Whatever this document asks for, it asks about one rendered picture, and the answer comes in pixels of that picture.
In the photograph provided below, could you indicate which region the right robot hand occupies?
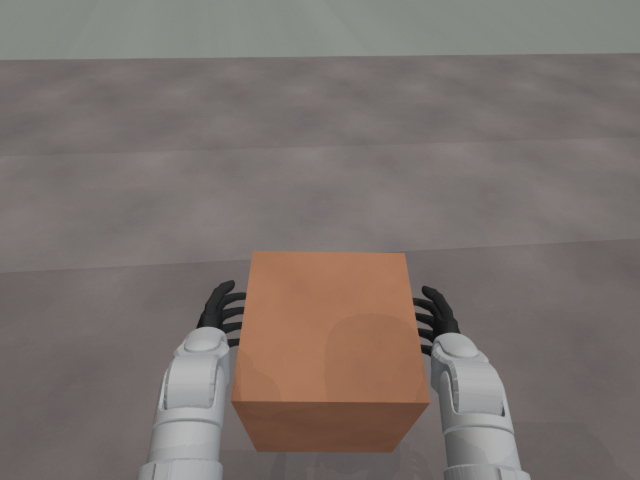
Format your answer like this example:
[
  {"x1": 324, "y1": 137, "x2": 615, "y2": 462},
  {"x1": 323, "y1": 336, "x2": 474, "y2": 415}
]
[{"x1": 412, "y1": 286, "x2": 461, "y2": 357}]

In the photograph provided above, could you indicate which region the left robot forearm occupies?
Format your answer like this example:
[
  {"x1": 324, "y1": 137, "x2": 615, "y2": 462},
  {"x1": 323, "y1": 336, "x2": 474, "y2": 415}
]
[{"x1": 136, "y1": 327, "x2": 230, "y2": 480}]

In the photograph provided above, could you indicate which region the right robot forearm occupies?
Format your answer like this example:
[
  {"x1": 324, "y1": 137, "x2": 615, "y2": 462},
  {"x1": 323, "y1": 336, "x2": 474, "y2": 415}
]
[{"x1": 431, "y1": 333, "x2": 531, "y2": 480}]

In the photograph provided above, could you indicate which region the carton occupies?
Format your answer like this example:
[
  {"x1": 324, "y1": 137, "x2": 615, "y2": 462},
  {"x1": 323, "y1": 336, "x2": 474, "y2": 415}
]
[{"x1": 231, "y1": 251, "x2": 430, "y2": 453}]

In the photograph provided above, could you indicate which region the left robot hand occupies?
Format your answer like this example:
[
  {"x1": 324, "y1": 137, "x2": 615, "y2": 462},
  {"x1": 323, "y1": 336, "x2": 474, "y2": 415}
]
[{"x1": 196, "y1": 280, "x2": 247, "y2": 348}]

